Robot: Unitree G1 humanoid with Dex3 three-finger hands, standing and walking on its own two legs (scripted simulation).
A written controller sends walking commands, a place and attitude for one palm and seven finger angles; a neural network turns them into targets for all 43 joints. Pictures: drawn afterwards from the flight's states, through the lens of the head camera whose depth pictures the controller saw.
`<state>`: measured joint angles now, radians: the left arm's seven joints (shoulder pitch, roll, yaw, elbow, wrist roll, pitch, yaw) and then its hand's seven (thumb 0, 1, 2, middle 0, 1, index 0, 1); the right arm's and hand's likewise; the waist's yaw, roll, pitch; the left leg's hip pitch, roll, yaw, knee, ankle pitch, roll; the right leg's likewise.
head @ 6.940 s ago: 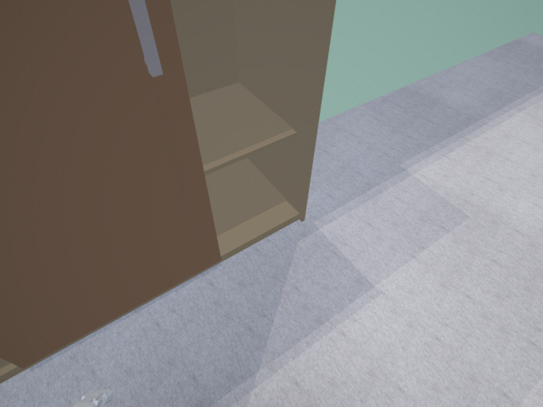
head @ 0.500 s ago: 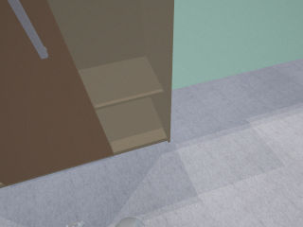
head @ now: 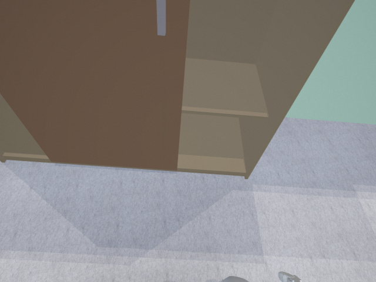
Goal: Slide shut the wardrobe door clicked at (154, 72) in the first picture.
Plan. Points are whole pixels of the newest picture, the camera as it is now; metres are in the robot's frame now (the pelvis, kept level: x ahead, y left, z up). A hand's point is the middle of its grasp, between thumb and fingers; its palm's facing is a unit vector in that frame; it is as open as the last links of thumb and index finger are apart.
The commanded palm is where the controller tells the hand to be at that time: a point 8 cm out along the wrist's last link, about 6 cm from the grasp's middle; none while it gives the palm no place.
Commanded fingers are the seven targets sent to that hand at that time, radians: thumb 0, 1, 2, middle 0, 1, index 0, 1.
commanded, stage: take the last steps up to it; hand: left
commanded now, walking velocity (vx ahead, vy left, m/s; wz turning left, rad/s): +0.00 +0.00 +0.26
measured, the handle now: out of the picture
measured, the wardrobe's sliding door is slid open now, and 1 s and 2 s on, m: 0.43 0.43 0.43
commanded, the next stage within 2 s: come to a stop and stand still in 0.88 s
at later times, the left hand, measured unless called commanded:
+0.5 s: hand out of the picture +0.03 +0.14 -0.16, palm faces +0.15 -0.96 -0.22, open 7.3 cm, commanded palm none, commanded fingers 0.00 0.90 0.90 -0.20 -0.30 -0.20 -0.30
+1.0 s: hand (102, 256) +0.19 +0.23 -0.18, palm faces +0.18 -0.97 -0.17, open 7.4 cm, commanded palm none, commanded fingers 0.00 0.90 0.90 -0.20 -0.30 -0.20 -0.30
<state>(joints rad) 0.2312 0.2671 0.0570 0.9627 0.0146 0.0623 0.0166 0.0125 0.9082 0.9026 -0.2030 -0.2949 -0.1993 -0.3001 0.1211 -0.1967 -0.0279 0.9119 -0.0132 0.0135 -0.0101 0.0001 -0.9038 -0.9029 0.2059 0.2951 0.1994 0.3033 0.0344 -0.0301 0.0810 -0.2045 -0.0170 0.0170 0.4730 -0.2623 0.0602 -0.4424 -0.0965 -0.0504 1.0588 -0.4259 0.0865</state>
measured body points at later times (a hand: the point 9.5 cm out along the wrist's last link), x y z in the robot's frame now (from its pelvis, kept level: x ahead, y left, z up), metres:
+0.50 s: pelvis +0.06 -0.03 +0.00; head +0.05 -0.06 +0.45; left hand +0.02 +0.19 -0.14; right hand +0.05 -0.28 -0.16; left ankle +0.06 +0.11 -0.66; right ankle +0.01 -0.12 -0.74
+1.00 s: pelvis +0.22 +0.06 +0.00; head +0.24 +0.07 +0.45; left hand +0.18 +0.28 -0.17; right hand +0.33 -0.16 -0.14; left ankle +0.22 +0.14 -0.74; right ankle +0.19 -0.08 -0.65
